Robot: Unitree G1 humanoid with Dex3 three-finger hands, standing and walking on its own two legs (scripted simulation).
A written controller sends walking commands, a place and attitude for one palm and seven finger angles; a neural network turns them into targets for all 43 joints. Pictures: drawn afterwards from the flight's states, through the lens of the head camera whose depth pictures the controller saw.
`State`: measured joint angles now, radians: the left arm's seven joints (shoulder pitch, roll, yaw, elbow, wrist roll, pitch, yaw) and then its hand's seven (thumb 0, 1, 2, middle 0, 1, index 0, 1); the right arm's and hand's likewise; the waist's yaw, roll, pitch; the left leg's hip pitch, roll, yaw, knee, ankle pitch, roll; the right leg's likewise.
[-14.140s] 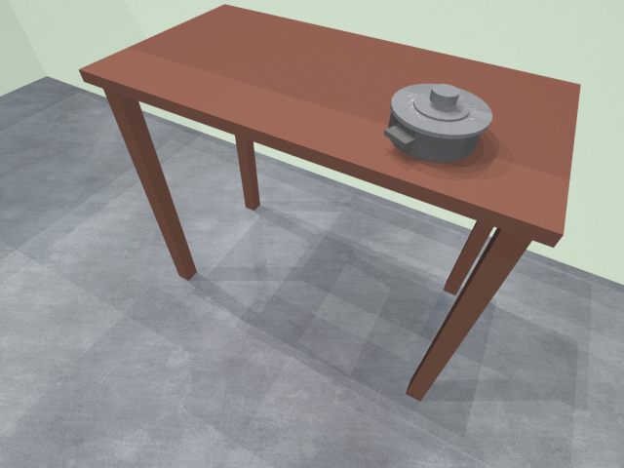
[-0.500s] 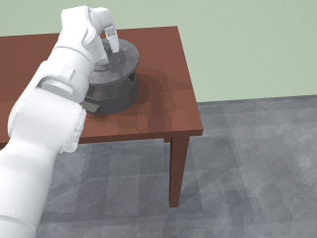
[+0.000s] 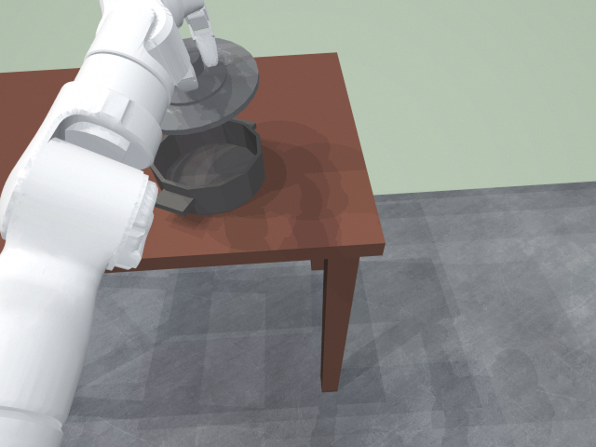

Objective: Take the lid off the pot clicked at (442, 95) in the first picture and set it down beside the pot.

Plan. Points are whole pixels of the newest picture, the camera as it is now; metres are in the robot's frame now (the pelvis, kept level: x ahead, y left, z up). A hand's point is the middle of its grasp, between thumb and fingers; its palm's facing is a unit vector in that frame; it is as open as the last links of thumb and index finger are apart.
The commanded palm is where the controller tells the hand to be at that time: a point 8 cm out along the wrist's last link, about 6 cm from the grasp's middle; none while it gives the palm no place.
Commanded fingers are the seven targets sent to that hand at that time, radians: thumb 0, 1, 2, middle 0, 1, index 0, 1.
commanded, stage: lift the lid straight up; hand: left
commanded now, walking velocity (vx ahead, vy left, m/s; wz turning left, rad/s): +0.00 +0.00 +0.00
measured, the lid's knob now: (182, 63) +0.52 +0.10 +0.26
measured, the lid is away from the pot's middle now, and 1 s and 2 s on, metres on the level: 0.00 0.04 0.16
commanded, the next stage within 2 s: move the lid sideways beside the pot in 0.62 s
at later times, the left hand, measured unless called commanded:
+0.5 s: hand (158, 22) +0.48 +0.10 +0.33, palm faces -0.18 -0.15 -0.97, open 7.1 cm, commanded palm +0.48 +0.10 +0.38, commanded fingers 0.00 0.63 0.95 -0.77 -1.12 -0.92 -1.15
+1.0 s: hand (135, 29) +0.50 +0.13 +0.31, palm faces -0.18 -0.13 -0.97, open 7.1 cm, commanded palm +0.49 +0.14 +0.38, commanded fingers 0.00 0.63 0.95 -0.77 -1.12 -0.92 -1.15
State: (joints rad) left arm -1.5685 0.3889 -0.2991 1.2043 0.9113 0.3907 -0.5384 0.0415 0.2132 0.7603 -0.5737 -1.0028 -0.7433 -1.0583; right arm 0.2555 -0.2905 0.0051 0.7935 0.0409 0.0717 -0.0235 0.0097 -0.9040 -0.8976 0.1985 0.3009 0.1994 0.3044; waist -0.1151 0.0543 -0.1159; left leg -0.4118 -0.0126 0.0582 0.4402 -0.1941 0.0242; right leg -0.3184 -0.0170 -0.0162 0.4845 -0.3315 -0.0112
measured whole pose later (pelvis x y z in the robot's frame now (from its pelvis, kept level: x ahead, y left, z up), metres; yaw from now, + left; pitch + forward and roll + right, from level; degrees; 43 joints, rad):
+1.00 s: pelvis +0.00 +0.00 +0.00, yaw +0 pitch +10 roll +1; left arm -1.60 0.49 -0.28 1.16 0.98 0.38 -0.56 0.05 0.21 0.76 -0.57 -1.00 -0.75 -1.06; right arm 0.25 -0.29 0.01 0.77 0.04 0.10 -0.03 0.01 -0.90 -0.90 0.20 0.30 0.20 0.30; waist -0.12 0.05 -0.11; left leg -0.42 -0.01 0.06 0.44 -0.19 0.03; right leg -0.32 -0.01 -0.01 0.47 -0.32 -0.01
